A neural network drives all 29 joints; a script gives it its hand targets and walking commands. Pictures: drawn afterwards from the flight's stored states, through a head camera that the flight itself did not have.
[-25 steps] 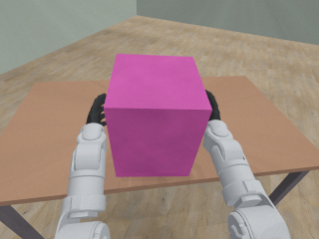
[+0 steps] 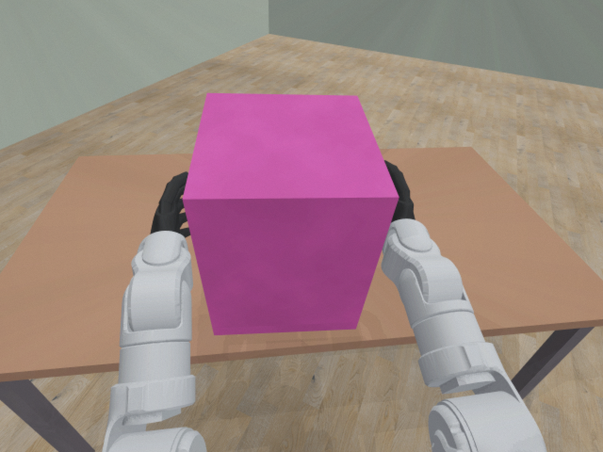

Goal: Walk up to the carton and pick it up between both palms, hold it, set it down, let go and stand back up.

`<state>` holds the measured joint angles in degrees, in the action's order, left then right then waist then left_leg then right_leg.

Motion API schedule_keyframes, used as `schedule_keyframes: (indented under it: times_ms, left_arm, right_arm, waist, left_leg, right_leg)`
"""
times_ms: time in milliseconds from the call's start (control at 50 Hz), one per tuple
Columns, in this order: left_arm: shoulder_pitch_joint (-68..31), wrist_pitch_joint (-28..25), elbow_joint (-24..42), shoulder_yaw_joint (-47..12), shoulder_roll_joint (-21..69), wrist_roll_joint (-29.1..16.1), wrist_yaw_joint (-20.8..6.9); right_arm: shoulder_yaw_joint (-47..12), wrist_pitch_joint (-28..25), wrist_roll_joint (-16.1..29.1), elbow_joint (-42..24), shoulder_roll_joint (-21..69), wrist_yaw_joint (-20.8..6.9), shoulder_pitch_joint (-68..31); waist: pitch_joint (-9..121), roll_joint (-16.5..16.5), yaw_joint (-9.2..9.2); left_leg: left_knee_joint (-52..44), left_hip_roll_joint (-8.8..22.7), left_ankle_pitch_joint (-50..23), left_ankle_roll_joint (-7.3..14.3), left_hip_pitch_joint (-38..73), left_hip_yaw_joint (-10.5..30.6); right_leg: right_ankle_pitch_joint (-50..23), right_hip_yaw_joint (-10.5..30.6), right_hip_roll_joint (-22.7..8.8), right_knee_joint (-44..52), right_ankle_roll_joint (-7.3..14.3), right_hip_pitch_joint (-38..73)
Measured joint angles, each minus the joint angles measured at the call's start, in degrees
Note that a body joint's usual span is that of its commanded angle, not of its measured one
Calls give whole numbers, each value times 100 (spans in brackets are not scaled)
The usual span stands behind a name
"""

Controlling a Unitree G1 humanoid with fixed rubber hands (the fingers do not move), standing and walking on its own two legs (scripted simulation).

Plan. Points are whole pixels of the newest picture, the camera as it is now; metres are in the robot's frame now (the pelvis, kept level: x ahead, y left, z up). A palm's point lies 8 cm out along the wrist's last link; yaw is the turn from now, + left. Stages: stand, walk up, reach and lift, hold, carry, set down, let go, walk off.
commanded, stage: hold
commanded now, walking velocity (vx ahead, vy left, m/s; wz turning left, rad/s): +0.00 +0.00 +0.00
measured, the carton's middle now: (285, 216) +0.39 +0.01 +0.16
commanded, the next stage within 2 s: none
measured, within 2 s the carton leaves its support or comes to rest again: neither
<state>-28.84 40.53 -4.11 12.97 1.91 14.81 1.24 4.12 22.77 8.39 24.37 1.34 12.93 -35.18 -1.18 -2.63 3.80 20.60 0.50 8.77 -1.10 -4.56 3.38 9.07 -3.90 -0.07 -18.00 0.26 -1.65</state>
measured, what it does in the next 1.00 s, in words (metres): stands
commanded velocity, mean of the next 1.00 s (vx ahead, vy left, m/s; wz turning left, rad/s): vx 0.00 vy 0.00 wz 0.00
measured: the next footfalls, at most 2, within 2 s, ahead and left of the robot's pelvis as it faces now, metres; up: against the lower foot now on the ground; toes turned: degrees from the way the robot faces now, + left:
none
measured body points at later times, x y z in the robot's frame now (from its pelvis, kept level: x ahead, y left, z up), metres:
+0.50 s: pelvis +0.00 +0.00 +0.00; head -0.04 +0.02 +0.45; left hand +0.37 +0.16 +0.17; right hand +0.37 -0.14 +0.17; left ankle +0.04 +0.13 -0.75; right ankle +0.02 -0.11 -0.75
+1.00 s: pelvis +0.01 +0.01 +0.00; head -0.03 +0.03 +0.45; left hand +0.37 +0.15 +0.17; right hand +0.37 -0.14 +0.17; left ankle +0.04 +0.13 -0.75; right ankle +0.02 -0.11 -0.75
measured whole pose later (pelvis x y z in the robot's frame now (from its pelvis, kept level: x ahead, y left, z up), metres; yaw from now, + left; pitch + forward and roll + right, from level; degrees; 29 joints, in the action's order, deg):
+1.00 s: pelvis +0.01 +0.01 +0.00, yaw -1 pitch -8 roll -1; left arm -27.8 41.9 -0.2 12.4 2.6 15.4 1.2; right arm 2.0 22.0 11.1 21.7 0.1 13.8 -33.4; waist -2.5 -2.5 4.2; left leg 20.4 0.4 9.4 -0.7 -3.5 2.5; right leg 9.2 -3.0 -0.2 -17.4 -0.2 -0.6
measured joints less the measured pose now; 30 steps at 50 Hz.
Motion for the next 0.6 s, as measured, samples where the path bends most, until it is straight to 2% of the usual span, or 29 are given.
schedule_keyframes:
  times_ms: [160,480,600]
  left_arm:
    - [-154,-34,-176,103,59,99,-49]
    - [-31,16,-45,158,21,102,-130]
    - [27,8,62,35,-25,39,-104]
  right_arm:
    - [-7,-29,-14,160,-65,-8,-108]
    - [-66,-111,17,188,37,54,-36]
    - [-162,-140,113,-5,-19,105,96]
  waist:
    - [-15,5,9]
    - [-107,-56,48]
    - [-105,-31,64]
  left_leg:
    - [-65,14,-22,3,74,-50]
    - [-107,-7,-7,-2,196,-24]
    - [-61,-13,15,5,116,-14]
  right_leg:
    - [-7,50,11,4,6,26]
    - [47,24,-11,-5,-1,137]
    - [27,14,-14,35,-20,102]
